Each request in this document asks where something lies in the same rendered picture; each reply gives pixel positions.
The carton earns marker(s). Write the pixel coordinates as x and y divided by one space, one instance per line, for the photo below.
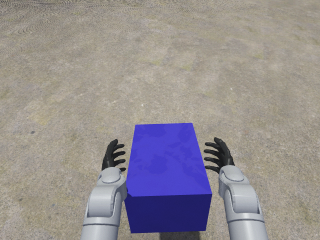
167 185

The left robot hand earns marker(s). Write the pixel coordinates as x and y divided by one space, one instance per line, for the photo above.
108 160

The right robot hand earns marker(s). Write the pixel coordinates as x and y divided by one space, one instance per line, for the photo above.
223 154

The left robot forearm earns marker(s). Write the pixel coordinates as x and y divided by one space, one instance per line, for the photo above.
104 205

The right robot forearm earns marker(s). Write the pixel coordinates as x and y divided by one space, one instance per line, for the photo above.
242 206

